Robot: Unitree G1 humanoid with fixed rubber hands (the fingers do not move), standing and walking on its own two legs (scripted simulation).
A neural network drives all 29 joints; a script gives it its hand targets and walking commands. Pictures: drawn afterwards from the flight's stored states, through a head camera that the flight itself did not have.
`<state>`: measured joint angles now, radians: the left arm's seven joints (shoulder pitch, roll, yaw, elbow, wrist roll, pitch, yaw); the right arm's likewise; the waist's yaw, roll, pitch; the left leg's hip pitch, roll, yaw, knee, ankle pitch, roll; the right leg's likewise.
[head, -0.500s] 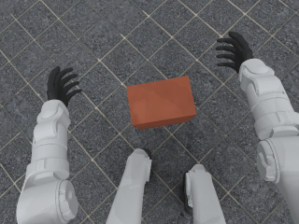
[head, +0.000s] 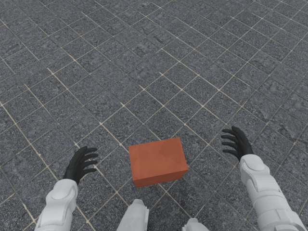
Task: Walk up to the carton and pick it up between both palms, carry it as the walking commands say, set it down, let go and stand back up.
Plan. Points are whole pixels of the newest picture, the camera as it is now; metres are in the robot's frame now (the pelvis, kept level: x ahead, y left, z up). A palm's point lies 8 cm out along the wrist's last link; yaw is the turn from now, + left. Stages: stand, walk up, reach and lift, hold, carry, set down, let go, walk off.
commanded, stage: let go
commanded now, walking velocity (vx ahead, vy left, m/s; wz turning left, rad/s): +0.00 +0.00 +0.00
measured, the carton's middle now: (156, 164) +0.41 +0.04 -0.57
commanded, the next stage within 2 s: stand in 0.88 s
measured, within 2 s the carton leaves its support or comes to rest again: neither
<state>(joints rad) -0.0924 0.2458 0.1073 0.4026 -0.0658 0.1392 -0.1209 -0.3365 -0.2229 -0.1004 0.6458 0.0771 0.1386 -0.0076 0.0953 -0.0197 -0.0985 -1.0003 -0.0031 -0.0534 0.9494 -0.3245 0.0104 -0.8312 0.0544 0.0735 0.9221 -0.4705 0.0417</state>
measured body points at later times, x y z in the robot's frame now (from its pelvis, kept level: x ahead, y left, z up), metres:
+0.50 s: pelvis +0.02 -0.04 +0.05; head +0.03 -0.04 +0.50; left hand +0.17 +0.20 -0.02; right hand +0.22 -0.27 -0.03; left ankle +0.06 +0.10 -0.68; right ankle -0.02 -0.16 -0.68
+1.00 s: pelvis +0.02 -0.02 +0.05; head +0.04 +0.00 +0.50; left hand +0.19 +0.24 -0.04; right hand +0.21 -0.26 -0.02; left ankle +0.06 +0.10 -0.68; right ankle -0.02 -0.16 -0.68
